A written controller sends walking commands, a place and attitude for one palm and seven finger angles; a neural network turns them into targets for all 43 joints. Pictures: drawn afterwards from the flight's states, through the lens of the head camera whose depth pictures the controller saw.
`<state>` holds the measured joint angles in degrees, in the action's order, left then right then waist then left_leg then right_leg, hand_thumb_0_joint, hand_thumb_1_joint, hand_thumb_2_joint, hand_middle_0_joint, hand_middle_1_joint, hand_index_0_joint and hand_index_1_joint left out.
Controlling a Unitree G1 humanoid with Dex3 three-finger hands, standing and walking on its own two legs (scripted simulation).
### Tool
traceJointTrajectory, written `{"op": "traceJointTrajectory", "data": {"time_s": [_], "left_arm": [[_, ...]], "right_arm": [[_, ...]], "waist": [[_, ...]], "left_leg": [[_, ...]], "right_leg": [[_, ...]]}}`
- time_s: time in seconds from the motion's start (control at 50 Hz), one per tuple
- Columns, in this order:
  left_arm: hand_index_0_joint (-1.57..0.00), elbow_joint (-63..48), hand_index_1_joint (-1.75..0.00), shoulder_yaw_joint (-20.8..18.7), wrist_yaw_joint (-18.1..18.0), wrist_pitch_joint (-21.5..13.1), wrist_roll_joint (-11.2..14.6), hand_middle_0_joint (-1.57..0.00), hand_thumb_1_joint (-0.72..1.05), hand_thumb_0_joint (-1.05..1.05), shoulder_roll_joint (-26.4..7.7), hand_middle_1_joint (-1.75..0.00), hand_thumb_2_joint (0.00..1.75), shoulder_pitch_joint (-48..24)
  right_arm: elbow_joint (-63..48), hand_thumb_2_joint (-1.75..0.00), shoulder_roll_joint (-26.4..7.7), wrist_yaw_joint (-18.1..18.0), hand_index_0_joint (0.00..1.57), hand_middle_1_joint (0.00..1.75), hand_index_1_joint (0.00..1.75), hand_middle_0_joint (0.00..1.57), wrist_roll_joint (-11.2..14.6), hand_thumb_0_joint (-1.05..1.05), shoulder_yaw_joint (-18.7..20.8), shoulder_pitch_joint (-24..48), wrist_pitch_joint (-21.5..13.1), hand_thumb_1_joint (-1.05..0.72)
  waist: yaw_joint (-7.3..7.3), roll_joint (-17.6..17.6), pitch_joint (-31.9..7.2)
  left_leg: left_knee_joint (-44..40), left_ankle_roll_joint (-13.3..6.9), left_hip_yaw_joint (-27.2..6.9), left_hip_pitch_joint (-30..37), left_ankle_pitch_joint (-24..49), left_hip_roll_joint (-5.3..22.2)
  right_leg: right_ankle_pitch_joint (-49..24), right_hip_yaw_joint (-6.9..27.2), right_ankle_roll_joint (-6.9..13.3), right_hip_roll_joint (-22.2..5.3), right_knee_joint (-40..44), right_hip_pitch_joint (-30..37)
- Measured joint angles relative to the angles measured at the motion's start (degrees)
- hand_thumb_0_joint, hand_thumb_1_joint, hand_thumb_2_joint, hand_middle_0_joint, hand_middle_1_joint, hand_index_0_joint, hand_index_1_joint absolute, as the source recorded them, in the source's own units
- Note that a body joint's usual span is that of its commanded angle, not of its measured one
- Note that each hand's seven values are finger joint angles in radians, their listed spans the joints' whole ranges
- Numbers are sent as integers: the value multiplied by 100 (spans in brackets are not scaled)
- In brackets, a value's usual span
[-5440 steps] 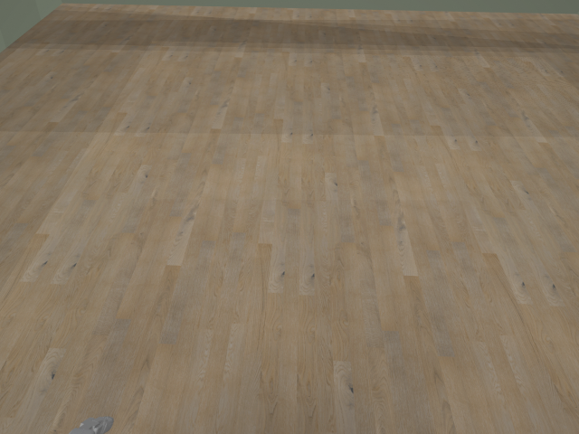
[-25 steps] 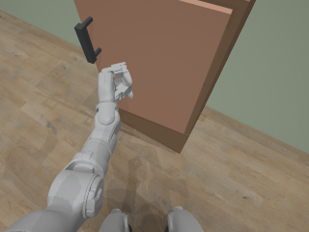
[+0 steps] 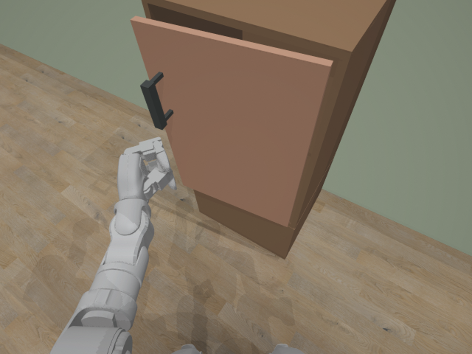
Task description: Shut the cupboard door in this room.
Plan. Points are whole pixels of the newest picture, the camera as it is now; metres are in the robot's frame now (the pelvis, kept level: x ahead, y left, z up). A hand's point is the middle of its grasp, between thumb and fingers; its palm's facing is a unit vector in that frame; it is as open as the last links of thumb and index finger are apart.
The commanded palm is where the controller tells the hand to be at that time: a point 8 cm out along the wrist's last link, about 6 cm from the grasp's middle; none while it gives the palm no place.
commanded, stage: draw the hand back to the body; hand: left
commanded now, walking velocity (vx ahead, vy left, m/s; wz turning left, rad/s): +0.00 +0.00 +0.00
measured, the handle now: (159, 101) +0.66 +0.16 +0.02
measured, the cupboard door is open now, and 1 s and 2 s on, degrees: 6 6 6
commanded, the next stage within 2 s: step back with the hand held close in 1.24 s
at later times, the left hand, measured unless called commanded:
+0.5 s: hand (64, 222) +0.28 +0.21 +0.15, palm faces +0.21 -0.95 -0.24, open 3.6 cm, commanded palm +0.24 +0.26 +0.17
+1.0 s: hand out of the picture +0.20 +0.30 +0.21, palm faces +0.53 -0.74 -0.42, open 7.0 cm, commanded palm +0.15 +0.33 +0.22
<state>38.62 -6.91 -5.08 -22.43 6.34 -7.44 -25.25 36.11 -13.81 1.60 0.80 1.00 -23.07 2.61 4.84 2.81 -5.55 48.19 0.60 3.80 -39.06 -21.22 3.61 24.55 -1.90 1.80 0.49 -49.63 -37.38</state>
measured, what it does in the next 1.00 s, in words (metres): stands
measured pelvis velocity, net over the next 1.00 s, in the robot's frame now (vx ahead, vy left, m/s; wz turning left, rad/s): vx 0.02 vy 0.02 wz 0.04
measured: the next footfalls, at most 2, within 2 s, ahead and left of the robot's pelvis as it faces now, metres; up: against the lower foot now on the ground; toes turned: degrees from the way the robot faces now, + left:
none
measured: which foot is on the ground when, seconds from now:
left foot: down 0.00-1.00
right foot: down 0.00-1.00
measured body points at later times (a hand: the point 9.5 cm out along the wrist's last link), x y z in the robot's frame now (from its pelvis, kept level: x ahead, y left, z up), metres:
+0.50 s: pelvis +0.02 +0.02 +0.04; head +0.01 +0.00 +0.49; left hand +0.27 +0.26 +0.16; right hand +0.24 -0.18 -0.03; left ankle +0.02 +0.13 -0.70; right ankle +0.00 -0.10 -0.70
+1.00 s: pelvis +0.02 +0.02 +0.05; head +0.00 -0.01 +0.49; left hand +0.16 +0.34 +0.23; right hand +0.21 -0.19 -0.05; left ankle +0.02 +0.13 -0.70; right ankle +0.00 -0.10 -0.70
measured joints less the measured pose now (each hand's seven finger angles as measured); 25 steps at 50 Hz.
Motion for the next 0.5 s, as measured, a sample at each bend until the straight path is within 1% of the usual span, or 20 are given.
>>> {"op": "traceJointTrajectory", "data": {"time_s": [0.1, 0.18, 0.26, 0.34, 0.42, 0.5], "left_arm": [[-130, -613, -150, 165, 255, 222, 123, -130, 90, 2, -87, -150, 90, 519], [-128, -1264, -147, 247, 507, 471, 271, -128, 90, 2, -135, -148, 90, 1049], [-122, -2199, -141, 511, 385, 997, -37, -122, 90, 2, -355, -141, 90, 1853], [-113, -2900, -131, 655, 245, 1459, -209, -113, 90, 2, -526, -132, 90, 2458], [-103, -3530, -121, 582, 130, 1793, -272, -103, 90, 2, -630, -121, 90, 2907], [-93, -4152, -109, 406, 61, 1973, -291, -93, 90, 2, -708, -110, 90, 3342]], "right_arm": [[-38, -90, -89, -129, 20, 30, 29, 20, 92, 1, 5, 331, -147, -91], [-201, -90, -147, -177, 20, 30, 29, 19, 166, 1, 1, 648, -247, -91], [-386, -90, -54, -362, 19, 30, 29, 19, 212, 1, -56, 1007, -45, -91], [-515, -90, 24, -521, 19, 30, 29, 19, 216, 1, -183, 1270, 33, -91], [-569, -90, 94, -568, 20, 30, 29, 19, 170, 1, -320, 1429, -27, -91], [-567, -90, 165, -551, 20, 30, 29, 20, 106, 1, -437, 1471, -112, -91]], "waist": [[-105, -41, 53], [-222, -30, 64], [-323, -60, 160], [-460, -35, 299], [-594, -8, 426], [-698, 13, 501]], "left_leg": [[-295, -4, -47, 500, 90, -28], [-495, -33, -16, 870, 128, -72], [-986, -47, 45, 1520, 275, -152], [-1487, -95, 23, 2127, 452, -212], [-1887, -116, -16, 2586, 603, -262], [-2182, -131, -45, 2906, 710, -305]], "right_leg": [[-116, -52, -16, -10, 374, 559], [-164, -26, -54, -45, 577, 926], [-283, 26, -99, -103, 999, 1534], [-476, -8, -136, -135, 1546, 2179], [-646, -57, -163, -162, 2008, 2687], [-767, -93, -189, -187, 2347, 3042]]}}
